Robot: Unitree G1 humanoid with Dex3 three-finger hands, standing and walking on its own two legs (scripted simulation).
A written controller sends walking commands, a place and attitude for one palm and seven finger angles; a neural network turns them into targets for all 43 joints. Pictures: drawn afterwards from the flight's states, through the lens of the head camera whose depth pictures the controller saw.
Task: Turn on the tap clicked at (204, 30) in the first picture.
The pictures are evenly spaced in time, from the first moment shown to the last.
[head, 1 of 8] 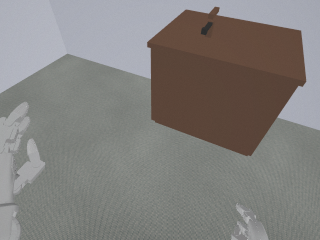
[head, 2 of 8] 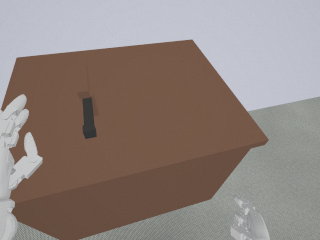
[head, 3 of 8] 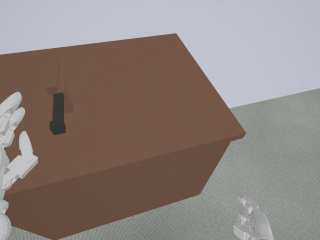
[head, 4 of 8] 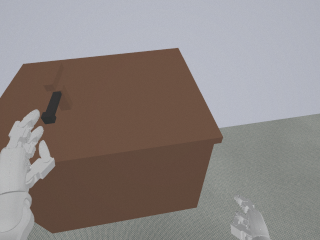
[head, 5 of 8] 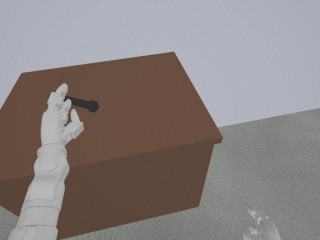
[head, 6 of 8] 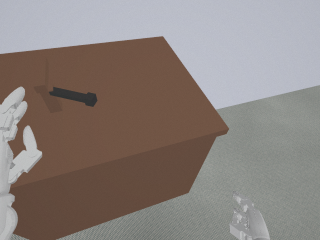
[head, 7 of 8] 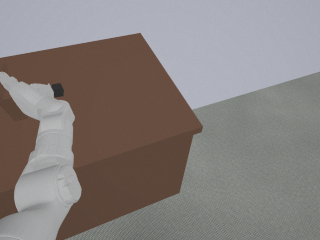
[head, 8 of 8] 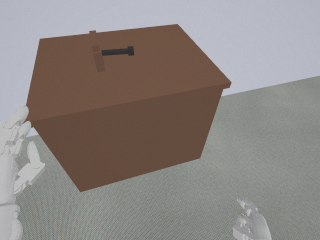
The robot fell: no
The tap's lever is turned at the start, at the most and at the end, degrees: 0 84 83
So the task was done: yes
